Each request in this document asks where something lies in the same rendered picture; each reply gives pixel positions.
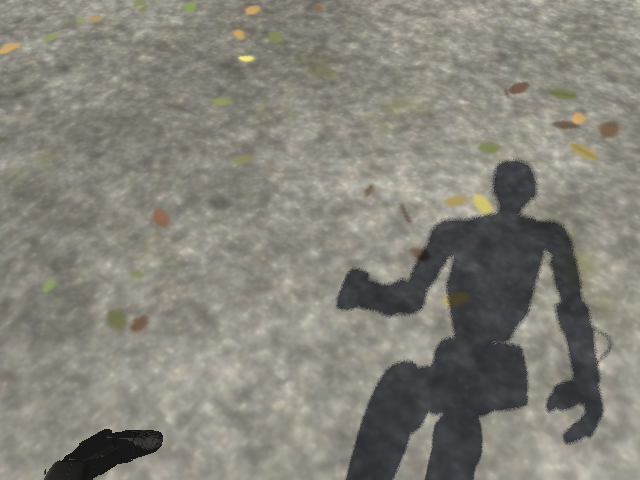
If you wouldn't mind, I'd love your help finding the robot left hand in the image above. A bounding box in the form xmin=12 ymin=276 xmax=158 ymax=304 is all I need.
xmin=44 ymin=429 xmax=163 ymax=480

